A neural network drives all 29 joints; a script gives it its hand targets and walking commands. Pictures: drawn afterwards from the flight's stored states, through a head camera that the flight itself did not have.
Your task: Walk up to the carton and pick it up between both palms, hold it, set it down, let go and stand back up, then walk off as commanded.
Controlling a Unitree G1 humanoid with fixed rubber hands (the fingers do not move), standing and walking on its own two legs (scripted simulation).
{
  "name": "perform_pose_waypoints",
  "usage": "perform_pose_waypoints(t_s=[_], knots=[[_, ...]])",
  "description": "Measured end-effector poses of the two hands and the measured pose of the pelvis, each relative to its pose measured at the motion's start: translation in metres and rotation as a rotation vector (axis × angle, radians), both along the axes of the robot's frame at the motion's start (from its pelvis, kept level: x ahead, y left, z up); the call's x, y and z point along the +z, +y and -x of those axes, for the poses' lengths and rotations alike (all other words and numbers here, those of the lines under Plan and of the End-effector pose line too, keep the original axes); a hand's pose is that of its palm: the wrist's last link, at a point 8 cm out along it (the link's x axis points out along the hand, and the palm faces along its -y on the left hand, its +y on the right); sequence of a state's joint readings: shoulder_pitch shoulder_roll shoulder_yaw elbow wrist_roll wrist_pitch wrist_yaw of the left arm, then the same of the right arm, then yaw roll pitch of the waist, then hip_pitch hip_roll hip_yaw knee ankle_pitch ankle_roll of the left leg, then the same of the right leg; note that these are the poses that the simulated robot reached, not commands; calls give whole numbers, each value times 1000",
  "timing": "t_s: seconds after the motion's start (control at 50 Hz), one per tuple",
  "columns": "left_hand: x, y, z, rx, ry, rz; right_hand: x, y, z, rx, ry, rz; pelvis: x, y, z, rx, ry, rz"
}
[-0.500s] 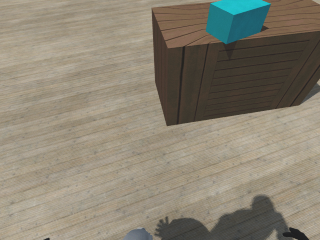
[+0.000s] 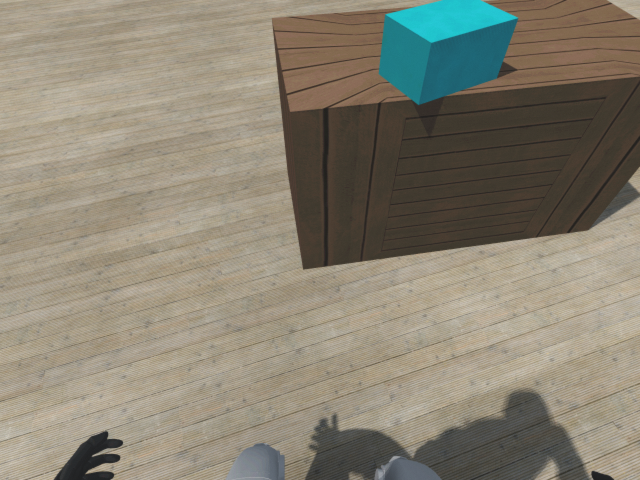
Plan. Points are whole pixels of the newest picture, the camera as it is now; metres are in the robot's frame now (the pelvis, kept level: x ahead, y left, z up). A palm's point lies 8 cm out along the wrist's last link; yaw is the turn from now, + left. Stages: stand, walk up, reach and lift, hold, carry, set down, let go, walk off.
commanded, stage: walk up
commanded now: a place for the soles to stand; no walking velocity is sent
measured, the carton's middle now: (443, 47) +1.07 -0.30 +0.01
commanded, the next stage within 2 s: none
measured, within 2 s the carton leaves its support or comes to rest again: neither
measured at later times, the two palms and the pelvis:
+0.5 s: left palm (169, 455) +0.18 +0.22 -0.08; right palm out of the picture +0.25 -0.47 -0.08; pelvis +0.12 -0.12 -0.01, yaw +3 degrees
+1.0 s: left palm (254, 369) +0.29 +0.12 -0.08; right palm out of the picture +0.35 -0.58 -0.09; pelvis +0.24 -0.23 -0.01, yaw +4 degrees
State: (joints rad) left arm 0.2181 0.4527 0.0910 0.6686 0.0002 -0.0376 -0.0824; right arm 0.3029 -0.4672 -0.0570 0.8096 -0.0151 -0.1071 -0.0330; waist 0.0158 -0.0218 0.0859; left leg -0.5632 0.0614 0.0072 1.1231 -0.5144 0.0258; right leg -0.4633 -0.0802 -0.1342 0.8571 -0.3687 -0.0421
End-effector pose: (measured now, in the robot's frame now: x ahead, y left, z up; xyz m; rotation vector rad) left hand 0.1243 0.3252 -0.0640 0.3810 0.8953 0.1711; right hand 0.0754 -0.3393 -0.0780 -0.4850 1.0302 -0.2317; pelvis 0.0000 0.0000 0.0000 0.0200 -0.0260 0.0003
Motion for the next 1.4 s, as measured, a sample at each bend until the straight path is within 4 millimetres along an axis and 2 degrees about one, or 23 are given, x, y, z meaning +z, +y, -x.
perform_pose_waypoints(t_s=[0.08,0.14,0.24,0.32,0.36,0.42,0.54,0.62,0.66,0.72,0.8,0.9,0.96,1.04,1.14,1.2,1.26,1.34,1.4], knots=[[-6,-4,12,58,44,6,4,-8,-31,42,-11,9,0,-11,-17,23,-4,11],[-19,-7,7,80,64,6,-2,-21,-38,45,-16,32,-11,-17,-32,27,-21,8],[-23,-36,-33,54,46,6,1,-59,-37,1,23,66,-14,-46,-57,14,-36,-37],[-19,-61,-63,36,23,-25,-3,-98,-56,-17,16,74,-19,-79,-77,2,-31,-57],[-21,-73,-67,45,14,-38,-10,-115,-74,-19,18,74,-25,-95,-87,8,-27,-37],[-21,-91,-61,80,51,-30,-8,-125,-113,8,12,64,-19,-110,-102,27,-11,-14],[-14,-113,-49,163,117,-14,7,-125,-196,107,-44,46,-3,-126,-133,60,10,14],[-18,-118,-55,190,134,-5,11,-123,-235,156,-85,48,-4,-131,-153,65,9,18],[-25,-120,-66,187,128,-4,7,-127,-240,156,-95,51,-11,-133,-162,63,-12,11],[-25,-132,-96,172,92,4,8,-143,-232,137,-59,65,-10,-144,-174,59,-29,-10],[-23,-150,-135,126,54,2,9,-173,-224,95,-31,80,-11,-165,-191,56,-41,-39],[-19,-178,-167,100,53,-35,-5,-218,-233,46,-14,73,-19,-203,-215,47,-26,-56],[-20,-196,-164,126,75,-43,-13,-233,-255,53,16,63,-21,-222,-228,64,-14,-32],[-13,-215,-159,180,111,-37,-7,-239,-295,96,3,47,-10,-236,-246,93,0,-4],[-11,-228,-161,220,149,-22,5,-242,-342,144,-22,49,-2,-247,-271,111,13,3],[-16,-232,-172,223,156,-10,8,-242,-363,164,-46,55,-3,-248,-285,115,15,5],[-25,-238,-196,209,143,-1,2,-251,-362,153,-35,66,-10,-251,-298,110,-7,-8],[-21,-253,-243,172,85,-2,4,-277,-348,110,20,82,-9,-267,-316,106,-19,-28],[-17,-267,-276,136,58,-21,1,-299,-345,75,33,82,-11,-284,-329,97,-23,-46]])
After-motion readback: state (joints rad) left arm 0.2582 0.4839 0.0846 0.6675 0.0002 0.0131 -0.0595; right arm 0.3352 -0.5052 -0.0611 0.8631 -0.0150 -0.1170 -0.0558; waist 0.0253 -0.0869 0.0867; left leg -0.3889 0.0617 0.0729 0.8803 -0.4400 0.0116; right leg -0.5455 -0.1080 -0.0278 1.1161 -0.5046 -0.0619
